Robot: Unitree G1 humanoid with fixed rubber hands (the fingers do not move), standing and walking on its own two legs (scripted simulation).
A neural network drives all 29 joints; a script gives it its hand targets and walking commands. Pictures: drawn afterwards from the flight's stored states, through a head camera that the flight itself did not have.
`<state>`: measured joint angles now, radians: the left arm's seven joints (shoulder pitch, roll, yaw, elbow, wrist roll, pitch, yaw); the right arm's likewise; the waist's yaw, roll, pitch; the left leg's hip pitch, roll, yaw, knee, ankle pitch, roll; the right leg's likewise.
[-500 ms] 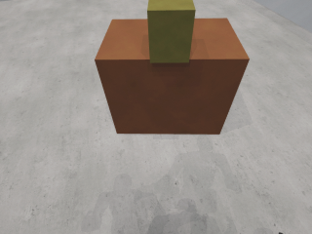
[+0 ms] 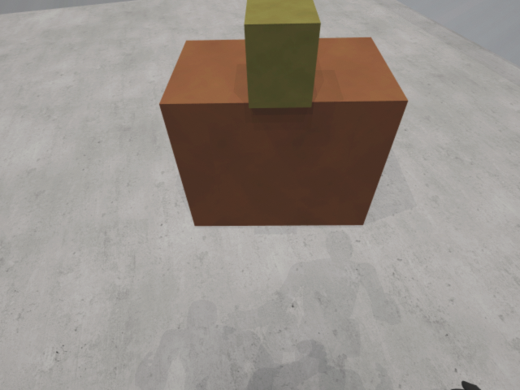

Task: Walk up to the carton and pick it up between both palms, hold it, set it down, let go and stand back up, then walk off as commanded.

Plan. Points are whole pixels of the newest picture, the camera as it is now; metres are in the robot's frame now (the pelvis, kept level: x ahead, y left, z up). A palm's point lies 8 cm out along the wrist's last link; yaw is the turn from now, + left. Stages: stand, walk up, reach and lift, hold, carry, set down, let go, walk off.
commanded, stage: stand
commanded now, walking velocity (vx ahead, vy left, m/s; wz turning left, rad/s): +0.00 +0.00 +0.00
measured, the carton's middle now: (279, 54) +1.04 +0.03 +0.05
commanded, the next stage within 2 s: none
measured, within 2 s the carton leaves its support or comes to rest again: neither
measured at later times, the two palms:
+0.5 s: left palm out of the picture +0.06 +0.31 -0.10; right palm out of the picture +0.12 -0.30 -0.09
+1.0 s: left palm out of the picture +0.06 +0.31 -0.10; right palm out of the picture +0.12 -0.30 -0.09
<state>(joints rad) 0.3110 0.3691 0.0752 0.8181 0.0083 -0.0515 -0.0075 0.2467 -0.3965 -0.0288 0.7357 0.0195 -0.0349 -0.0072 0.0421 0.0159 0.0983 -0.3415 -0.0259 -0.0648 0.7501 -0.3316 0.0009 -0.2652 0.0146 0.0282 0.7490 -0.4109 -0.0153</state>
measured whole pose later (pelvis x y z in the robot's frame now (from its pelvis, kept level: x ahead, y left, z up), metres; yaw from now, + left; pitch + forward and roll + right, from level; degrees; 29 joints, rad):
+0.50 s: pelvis +0.00 +0.00 +0.00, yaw +0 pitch -4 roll +0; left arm 0.28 0.37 0.08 0.83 0.01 -0.05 -0.01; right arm 0.25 -0.40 -0.03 0.74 0.02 -0.03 0.00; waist 0.04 0.02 0.12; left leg -0.34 -0.03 -0.06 0.75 -0.33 0.00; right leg -0.27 0.01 0.03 0.75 -0.41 -0.02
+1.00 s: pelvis +0.00 +0.00 +0.00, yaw +0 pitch -4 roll +0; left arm 0.27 0.37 0.08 0.85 0.01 -0.05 -0.01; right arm 0.24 -0.40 -0.03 0.74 0.02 -0.03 0.00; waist 0.04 0.01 0.12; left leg -0.34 -0.03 -0.06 0.74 -0.33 0.00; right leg -0.27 0.01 0.03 0.75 -0.41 -0.02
